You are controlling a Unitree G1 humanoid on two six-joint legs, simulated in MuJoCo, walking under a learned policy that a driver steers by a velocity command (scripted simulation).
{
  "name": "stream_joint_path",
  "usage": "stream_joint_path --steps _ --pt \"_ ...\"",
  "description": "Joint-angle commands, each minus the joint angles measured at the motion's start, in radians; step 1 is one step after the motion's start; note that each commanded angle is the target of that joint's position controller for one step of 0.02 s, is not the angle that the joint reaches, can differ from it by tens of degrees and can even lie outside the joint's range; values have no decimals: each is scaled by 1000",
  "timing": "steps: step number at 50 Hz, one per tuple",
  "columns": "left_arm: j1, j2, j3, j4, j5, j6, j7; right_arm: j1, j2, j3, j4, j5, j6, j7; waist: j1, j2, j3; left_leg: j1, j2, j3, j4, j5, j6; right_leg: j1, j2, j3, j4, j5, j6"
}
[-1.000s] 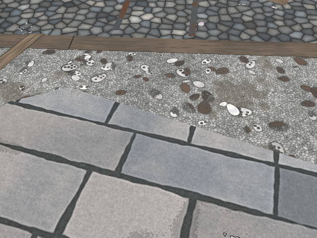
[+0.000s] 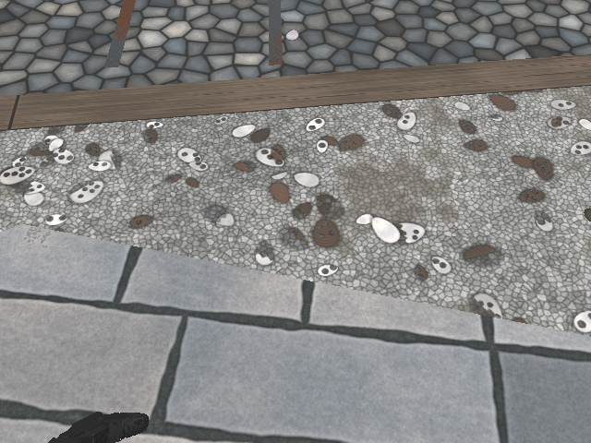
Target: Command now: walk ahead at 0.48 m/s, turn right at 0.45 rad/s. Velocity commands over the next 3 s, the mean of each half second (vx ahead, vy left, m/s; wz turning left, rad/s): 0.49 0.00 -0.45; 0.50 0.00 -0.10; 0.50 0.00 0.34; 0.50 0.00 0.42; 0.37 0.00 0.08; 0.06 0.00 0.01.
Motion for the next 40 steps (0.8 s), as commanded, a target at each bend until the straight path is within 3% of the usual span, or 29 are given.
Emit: stream_joint_path --steps 1,2,3,4,5,6,9,13,17,20,21,22,23,24,25,26,27,28,30,32,36,40 --pt "362 207 67 35 10 10 19 -4 -111 -6 -129 27 -91 30 166 -166 -381 -795 -57 -237 810 -41 25 942 -376 911 -345 -331 -276" --pt "316 173 59 26 18 0 23 -102 -161 -18 -174 61 -113 34 149 -122 -234 -836 -11 -217 782 27 50 807 -343 745 -355 -256 -229" --pt "240 157 53 9 21 -15 17 -141 -154 -19 -185 54 -121 24 98 21 -134 -797 34 -208 688 97 51 621 -299 621 -377 -109 -205" --pt "187 135 47 -9 25 -23 15 -146 -164 -32 -184 36 -114 12 58 49 -104 -730 67 -205 598 127 44 502 -260 531 -384 -10 -186" --pt "158 128 42 -23 33 -24 17 -128 -156 -35 -190 25 -99 8 24 29 -82 -668 83 -209 564 135 34 406 -231 486 -406 42 -185" --pt "154 127 42 -27 28 -22 20 -116 -142 -37 -200 18 -86 6 6 8 -70 -644 93 -205 511 135 21 353 -218 463 -423 61 -187" --pt "208 157 51 -22 17 -19 44 -198 -114 -35 -253 -4 -60 -1 14 -22 -26 -651 93 -163 329 222 -36 233 -187 382 -456 87 -189" --pt "285 186 63 -19 9 -3 67 -377 -82 -22 -318 -1 -66 3 83 -46 -14 -587 26 -140 -24 514 -57 189 -117 316 -424 42 -116" --pt "363 167 60 4 -1 10 72 -452 -102 -22 -358 22 -77 22 120 -74 -42 -544 -3 -156 -154 579 -49 296 -157 375 -355 -9 -90" --pt "391 160 57 14 11 17 78 -440 -139 -32 -368 22 -92 38 103 -100 -53 -531 -1 -160 -199 462 -6 427 -216 441 -261 47 -76" --pt "388 161 57 14 14 21 78 -400 -148 -37 -361 21 -96 38 77 -115 -61 -480 -9 -142 -223 421 17 445 -216 445 -222 111 -66" --pt "385 143 49 9 18 21 74 -309 -174 -51 -339 14 -100 34 31 -111 -111 -348 -13 -130 -253 403 54 443 -173 423 -124 221 -45" --pt "375 104 31 -9 28 18 69 -158 -220 -65 -321 1 -104 28 -39 -60 -243 -111 107 -240 -212 404 124 355 -122 367 108 182 -15" --pt "509 42 12 -14 8 3 63 -13 -313 -96 -281 -4 -90 27 -25 193 -396 273 312 -628 -237 251 289 9 26 232 457 -100 68" --pt "514 84 12 -11 -5 -6 64 27 -250 -86 -255 23 -80 40 -39 276 -382 305 379 -873 -365 33 312 -178 24 247 607 -462 77" --pt "408 170 33 -25 -15 -8 64 -34 -174 -64 -271 32 -77 40 -52 151 -223 186 342 -772 -386 -60 262 -254 -28 275 668 -398 68" --pt "326 169 33 -45 -7 -7 66 -107 -150 -53 -290 23 -70 40 -35 71 -130 53 299 -639 -403 22 229 -246 -73 229 653 -318 68" --pt "284 154 33 -58 10 -9 65 -152 -129 -44 -292 17 -65 42 -13 45 -58 -62 257 -548 -435 133 227 -233 -105 204 589 -261 72" --pt "298 121 33 -57 19 -3 61 -181 -107 -35 -290 6 -66 45 29 86 -40 -172 197 -434 -479 277 212 -144 -151 181 499 -200 80" --pt "301 86 25 -57 20 2 59 -163 -123 -40 -276 15 -69 45 38 96 -47 -202 181 -361 -509 384 228 -130 -160 152 438 -163 96" --pt "174 57 10 -102 28 -5 55 -121 -165 -52 -248 26 -60 33 10 67 -31 -202 160 -250 -541 504 225 -135 -164 122 185 25 122" --pt "42 50 3 -139 17 -14 42 -41 -182 -54 -211 38 -46 27 -38 69 -9 -192 149 -193 -535 488 201 -56 -122 86 -6 176 124"
Next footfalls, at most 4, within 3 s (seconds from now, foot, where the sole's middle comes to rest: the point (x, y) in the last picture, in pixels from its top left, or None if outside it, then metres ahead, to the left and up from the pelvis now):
0.46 left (254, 436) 0.46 0.10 -0.75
0.96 right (388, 341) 0.67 -0.22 -0.75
1.50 left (307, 229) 1.01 -0.04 -0.75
1.98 right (363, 152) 1.30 -0.23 -0.75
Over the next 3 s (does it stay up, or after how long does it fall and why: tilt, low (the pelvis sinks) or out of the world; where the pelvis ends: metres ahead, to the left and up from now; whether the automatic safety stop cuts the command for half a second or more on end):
stays up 1.42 -0.10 0.03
